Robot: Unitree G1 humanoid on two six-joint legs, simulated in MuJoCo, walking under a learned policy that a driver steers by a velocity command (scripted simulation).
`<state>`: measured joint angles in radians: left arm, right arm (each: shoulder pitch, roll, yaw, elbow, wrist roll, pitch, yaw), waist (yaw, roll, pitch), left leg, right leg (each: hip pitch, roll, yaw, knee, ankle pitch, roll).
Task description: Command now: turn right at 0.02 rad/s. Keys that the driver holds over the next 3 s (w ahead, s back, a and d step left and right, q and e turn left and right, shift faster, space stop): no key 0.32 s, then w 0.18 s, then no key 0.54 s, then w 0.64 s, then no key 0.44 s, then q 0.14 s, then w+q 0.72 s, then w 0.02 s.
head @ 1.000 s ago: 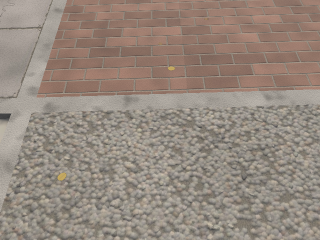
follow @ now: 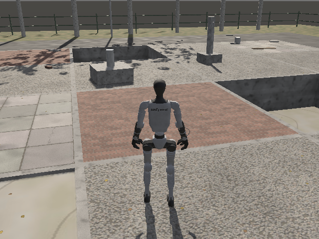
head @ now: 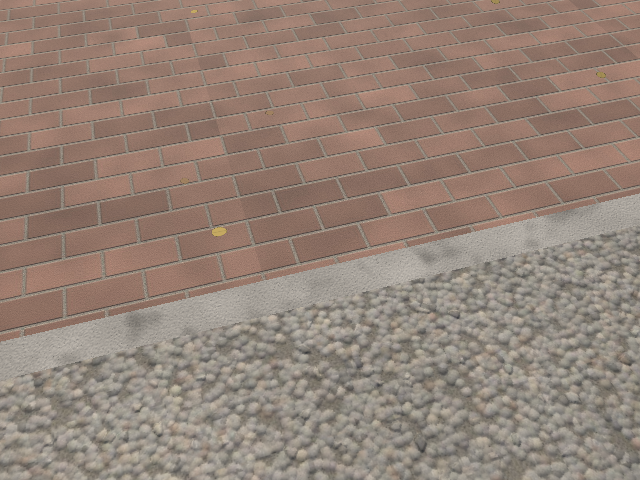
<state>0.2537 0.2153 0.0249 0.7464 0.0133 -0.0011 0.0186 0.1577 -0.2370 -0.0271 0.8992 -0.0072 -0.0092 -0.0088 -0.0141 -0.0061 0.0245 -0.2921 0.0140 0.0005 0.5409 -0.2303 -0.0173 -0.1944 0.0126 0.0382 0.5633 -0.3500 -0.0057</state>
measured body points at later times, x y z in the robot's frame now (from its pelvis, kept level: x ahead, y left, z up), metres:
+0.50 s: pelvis +0.03 +0.01 +0.00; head +0.03 +0.01 +0.45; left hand +0.06 +0.27 -0.14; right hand +0.10 -0.26 -0.14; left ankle +0.03 +0.12 -0.72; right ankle -0.03 -0.12 -0.73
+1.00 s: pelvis +0.12 +0.03 +0.01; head +0.13 +0.03 +0.46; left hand +0.23 +0.29 -0.13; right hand +0.16 -0.22 -0.15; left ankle +0.06 +0.12 -0.73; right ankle +0.14 -0.10 -0.73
